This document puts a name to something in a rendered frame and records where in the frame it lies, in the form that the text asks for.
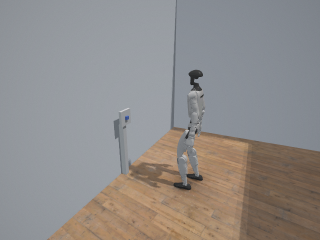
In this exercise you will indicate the robot right hand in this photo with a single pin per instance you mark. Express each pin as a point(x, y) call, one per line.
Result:
point(199, 132)

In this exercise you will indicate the panel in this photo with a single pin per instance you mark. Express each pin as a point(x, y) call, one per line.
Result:
point(123, 138)

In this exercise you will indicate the humanoid robot torso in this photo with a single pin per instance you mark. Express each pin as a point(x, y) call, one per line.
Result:
point(200, 95)

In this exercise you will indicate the right robot upper arm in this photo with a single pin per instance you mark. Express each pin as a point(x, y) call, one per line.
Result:
point(203, 105)

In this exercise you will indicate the left robot upper arm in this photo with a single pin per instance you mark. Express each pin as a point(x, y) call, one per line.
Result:
point(192, 96)

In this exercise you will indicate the robot right forearm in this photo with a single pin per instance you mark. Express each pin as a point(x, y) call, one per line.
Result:
point(201, 117)

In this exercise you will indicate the robot left forearm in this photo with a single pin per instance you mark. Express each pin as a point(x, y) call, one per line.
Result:
point(194, 122)

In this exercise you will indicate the robot left hand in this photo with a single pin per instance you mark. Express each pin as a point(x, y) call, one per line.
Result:
point(189, 143)

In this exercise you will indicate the robot left foot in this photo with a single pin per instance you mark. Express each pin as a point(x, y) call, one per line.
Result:
point(180, 185)

